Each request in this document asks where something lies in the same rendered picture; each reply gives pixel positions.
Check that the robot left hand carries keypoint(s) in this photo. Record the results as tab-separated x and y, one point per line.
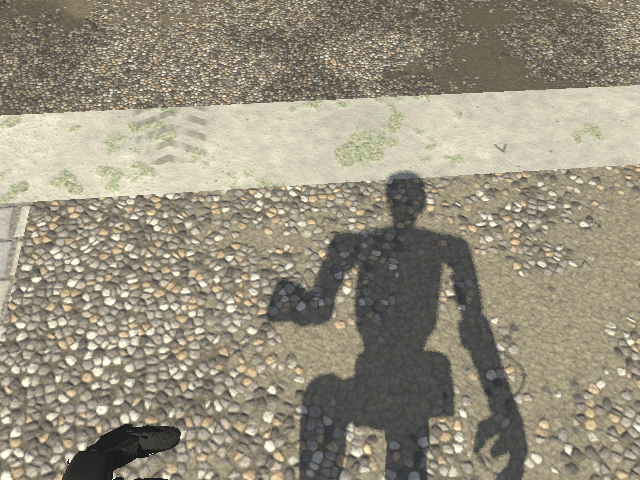
119	447

